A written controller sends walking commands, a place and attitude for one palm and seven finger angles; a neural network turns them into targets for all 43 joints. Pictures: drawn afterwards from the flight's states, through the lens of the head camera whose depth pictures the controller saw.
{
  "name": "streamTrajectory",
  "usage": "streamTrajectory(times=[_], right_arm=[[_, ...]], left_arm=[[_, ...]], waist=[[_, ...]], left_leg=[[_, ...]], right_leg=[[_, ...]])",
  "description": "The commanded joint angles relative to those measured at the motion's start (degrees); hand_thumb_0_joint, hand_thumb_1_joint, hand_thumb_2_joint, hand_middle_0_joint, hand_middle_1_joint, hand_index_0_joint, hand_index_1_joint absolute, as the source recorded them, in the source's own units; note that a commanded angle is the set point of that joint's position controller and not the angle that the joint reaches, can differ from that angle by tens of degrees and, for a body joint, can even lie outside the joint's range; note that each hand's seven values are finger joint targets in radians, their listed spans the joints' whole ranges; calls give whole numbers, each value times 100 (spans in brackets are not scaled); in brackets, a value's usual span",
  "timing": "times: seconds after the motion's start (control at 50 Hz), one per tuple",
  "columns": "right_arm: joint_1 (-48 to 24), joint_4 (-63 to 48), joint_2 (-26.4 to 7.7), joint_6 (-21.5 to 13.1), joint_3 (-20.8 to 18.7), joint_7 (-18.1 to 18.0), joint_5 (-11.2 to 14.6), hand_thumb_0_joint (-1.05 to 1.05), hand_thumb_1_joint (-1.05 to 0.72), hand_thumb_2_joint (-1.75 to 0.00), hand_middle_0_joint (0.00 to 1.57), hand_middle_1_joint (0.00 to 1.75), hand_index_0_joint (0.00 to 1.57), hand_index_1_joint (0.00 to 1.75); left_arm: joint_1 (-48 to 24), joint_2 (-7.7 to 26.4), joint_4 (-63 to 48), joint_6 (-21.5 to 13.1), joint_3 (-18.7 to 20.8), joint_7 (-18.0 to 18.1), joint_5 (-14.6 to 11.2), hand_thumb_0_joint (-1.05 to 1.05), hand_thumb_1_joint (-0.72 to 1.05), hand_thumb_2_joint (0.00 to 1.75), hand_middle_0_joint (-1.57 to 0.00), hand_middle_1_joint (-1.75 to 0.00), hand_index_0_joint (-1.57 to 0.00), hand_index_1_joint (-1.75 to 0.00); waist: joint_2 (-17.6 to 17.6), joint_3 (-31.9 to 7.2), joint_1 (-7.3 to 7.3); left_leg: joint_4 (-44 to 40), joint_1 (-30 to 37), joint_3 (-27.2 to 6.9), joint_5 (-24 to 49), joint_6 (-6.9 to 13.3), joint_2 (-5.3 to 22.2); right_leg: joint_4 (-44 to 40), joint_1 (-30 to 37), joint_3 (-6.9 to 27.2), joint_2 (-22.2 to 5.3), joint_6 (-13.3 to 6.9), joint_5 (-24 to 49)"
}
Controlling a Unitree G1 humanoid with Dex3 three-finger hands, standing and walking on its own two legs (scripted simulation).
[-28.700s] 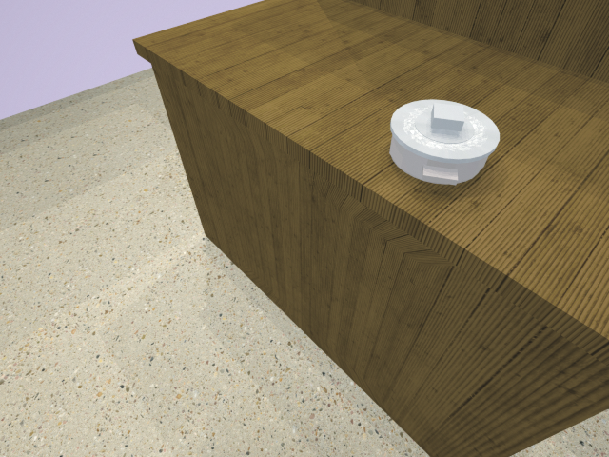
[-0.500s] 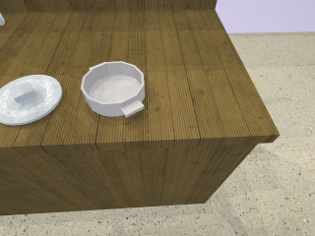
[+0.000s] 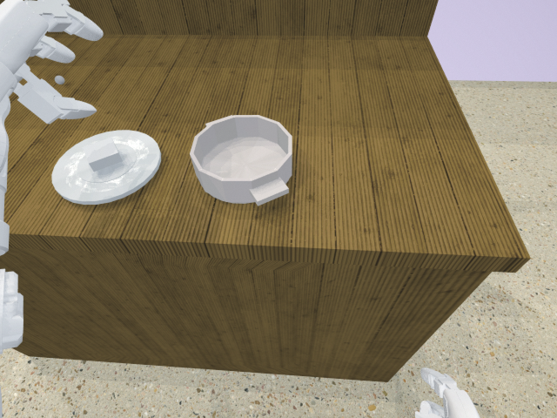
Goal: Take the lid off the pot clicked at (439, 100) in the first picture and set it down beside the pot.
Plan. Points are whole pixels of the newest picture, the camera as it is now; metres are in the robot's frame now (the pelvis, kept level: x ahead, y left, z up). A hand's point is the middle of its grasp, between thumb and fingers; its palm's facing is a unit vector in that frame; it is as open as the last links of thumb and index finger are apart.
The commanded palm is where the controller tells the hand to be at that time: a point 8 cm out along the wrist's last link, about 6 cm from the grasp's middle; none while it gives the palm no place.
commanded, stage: draw the hand back to the body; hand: left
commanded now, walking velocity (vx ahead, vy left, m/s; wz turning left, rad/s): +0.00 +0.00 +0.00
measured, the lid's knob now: (102, 154) +0.48 +0.33 +0.11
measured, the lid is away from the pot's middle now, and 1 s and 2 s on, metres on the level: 0.23 0.23 0.23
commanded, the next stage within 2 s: step back with the hand held close in 1.70 s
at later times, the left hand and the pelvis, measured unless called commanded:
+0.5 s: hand (49, 71) +0.36 +0.24 +0.32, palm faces +0.49 -0.85 -0.16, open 9.8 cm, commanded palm +0.31 +0.28 +0.31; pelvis +0.02 -0.04 +0.00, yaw -2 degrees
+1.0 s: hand (11, 144) +0.27 +0.22 +0.31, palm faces +0.52 -0.84 -0.15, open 7.6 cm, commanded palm +0.21 +0.26 +0.30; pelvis +0.00 -0.05 +0.01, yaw -1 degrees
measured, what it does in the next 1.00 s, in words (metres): stands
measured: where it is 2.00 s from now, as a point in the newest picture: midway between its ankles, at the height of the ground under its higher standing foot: outside the picture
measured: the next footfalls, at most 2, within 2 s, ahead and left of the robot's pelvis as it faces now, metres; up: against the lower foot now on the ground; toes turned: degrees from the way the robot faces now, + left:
none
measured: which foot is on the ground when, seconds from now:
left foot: down 0.00-1.00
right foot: down 0.00-1.00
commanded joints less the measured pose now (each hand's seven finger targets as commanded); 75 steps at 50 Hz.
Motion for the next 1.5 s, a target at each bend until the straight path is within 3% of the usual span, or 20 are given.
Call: streamTrajectory(times=[0.0,0.06,0.1,0.14,0.18,0.24,0.3,0.38,0.44,0.5,0.8,0.82,0.84,0.9,0.98,1.04,1.24,1.32,1.4,1.48], right_arm=[[-22,-592,-748,-547,-188,-178,-128,0,-90,-90,20,30,20,30],[-139,-429,-699,-780,-167,-183,-210,0,-90,-90,20,30,20,30],[-230,-311,-674,-875,-151,-166,-278,0,-90,-90,20,30,20,30],[-311,-331,-619,-1012,-165,-118,-289,0,-90,-90,20,30,20,30],[-320,-294,-650,-1120,-215,-79,-329,0,-90,-90,20,30,20,30],[-374,-214,-640,-1146,-253,-48,-313,0,-90,-90,20,30,20,30],[-444,-178,-680,-1182,-298,-68,-303,0,-90,-90,20,30,20,30],[-601,-186,-629,-1265,-314,-67,-268,0,-90,-90,20,30,20,30],[-604,-126,-642,-1273,-326,-97,-300,0,-90,-90,20,30,20,30],[-713,-133,-596,-1305,-316,-105,-294,0,-90,-90,20,30,20,30],[-1074,-111,-391,-1426,-289,-139,-384,0,-90,-90,20,30,20,30],[-1045,-95,-377,-1429,-292,-140,-396,0,-90,-90,20,30,20,30],[-1069,-90,-376,-1420,-296,-147,-400,0,-90,-90,20,30,20,30],[-1181,-108,-333,-1465,-295,-155,-403,0,-90,-90,20,30,20,30],[-1234,-114,-287,-1535,-290,-154,-427,0,-90,-90,20,30,20,30],[-1199,-64,-278,-1551,-296,-169,-460,0,-90,-90,20,30,20,30],[-1279,-127,-215,-1611,-302,-145,-506,0,-90,-90,20,30,20,30],[-1259,-148,-207,-1593,-311,-133,-527,0,-90,-90,20,30,20,30],[-1249,-192,-193,-1663,-318,-102,-567,0,-90,-90,20,30,20,30],[-1246,-223,-147,-1676,-297,-92,-547,0,-90,-90,20,30,20,30]], left_arm=[[-1829,828,-1666,-872,1562,1843,-2521,0,-15,92,-50,-58,-50,-58],[-1971,722,-2316,-1071,1757,2279,-2795,0,-9,92,-48,-56,-48,-56],[-1538,776,-2386,-1126,2034,2462,-2856,0,-4,92,-47,-55,-47,-55],[-1348,468,-2923,-1221,1919,2530,-2928,0,1,92,-45,-54,-45,-54],[-870,635,-3325,-1287,2268,2613,-3007,0,6,92,-44,-52,-44,-52],[-360,366,-3236,-1224,2191,2636,-3061,0,14,92,-42,-50,-42,-50],[138,486,-3380,-1217,2427,2666,-3122,0,22,91,-39,-48,-39,-48],[245,122,-4008,-1254,2182,2646,-3187,0,33,91,-36,-45,-36,-45],[774,448,-3929,-1223,2629,2712,-3213,0,40,91,-34,-43,-34,-43],[823,213,-4199,-1270,2444,2681,-3246,0,48,91,-32,-41,-32,-41],[2071,-194,-5130,-1377,2623,2696,-3410,0,87,90,-21,-31,-21,-31],[2263,-228,-5030,-1354,2671,2708,-3423,0,90,90,-20,-30,-20,-30],[2369,-247,-5042,-1344,2684,2708,-3438,0,90,90,-20,-30,-20,-30],[2426,-380,-5463,-1416,2593,2700,-3456,0,90,90,-20,-30,-20,-30],[2730,-464,-6036,-1526,2673,2731,-3465,0,90,90,-20,-30,-20,-30],[3141,-620,-5875,-1499,2665,2740,-3483,0,90,90,-20,-30,-20,-30],[4056,-861,-6871,-1606,2645,2692,-3482,0,90,90,-20,-30,-20,-30],[4543,-986,-7003,-1578,2629,2652,-3518,0,90,90,-20,-30,-20,-30],[4982,-956,-7659,-1652,2722,2655,-3483,0,90,90,-20,-30,-20,-30],[5241,-1060,-7859,-1631,2670,2643,-3481,0,90,90,-20,-30,-20,-30]], waist=[[-436,-1475,-144],[333,-1599,-104],[602,-1392,-32],[835,-1599,-2],[593,-1815,71],[250,-1612,48],[9,-1582,89],[176,-1492,46],[-76,-1421,152],[128,-1276,116],[47,-877,213],[-155,-786,223],[-316,-757,238],[114,-737,230],[179,-841,274],[-103,-580,279],[225,-438,344],[-95,-263,336],[235,-525,392],[156,-260,361]], left_leg=[[-598,1494,-440,728,-143,624],[-579,1578,-312,1445,-255,592],[-536,1444,-210,1589,-255,572],[-531,1582,-198,1964,-295,575],[-413,1708,-176,2585,-263,605],[-426,1434,-3,2504,-218,557],[-394,1377,81,2391,-141,511],[-398,1516,112,2354,-113,470],[-410,1348,157,2154,-89,408],[-436,1389,187,1900,-87,380],[-544,1468,213,1304,-53,332],[-566,1407,210,1234,-53,339],[-579,1388,203,1188,-42,337],[-601,1504,198,1060,-58,336],[-642,1570,146,1140,-67,335],[-710,1458,108,1055,-85,359],[-800,1459,-21,952,-141,405],[-818,1355,-50,865,-134,435],[-800,1428,-122,959,-175,440],[-830,1366,-156,782,-191,463]], right_leg=[[-353,317,84,179,-348,583],[-366,611,55,168,-353,923],[-398,718,74,168,-364,1047],[-372,889,62,155,-360,1244],[-319,1114,60,158,-334,1653],[-324,1251,82,144,-285,1899],[-333,1387,104,126,-255,2111],[-367,1317,107,108,-232,2113],[-367,1468,138,96,-210,2271],[-455,1348,154,78,-201,2062],[-770,1237,246,62,-156,1501],[-800,1231,227,62,-144,1418],[-825,1234,233,63,-134,1362],[-909,1157,272,41,-159,1125],[-882,1277,248,59,-188,1146],[-910,1174,193,91,-187,997],[-878,1113,148,119,-245,750],[-914,1047,134,115,-233,664],[-803,1169,126,119,-268,754],[-858,1032,127,140,-275,551]])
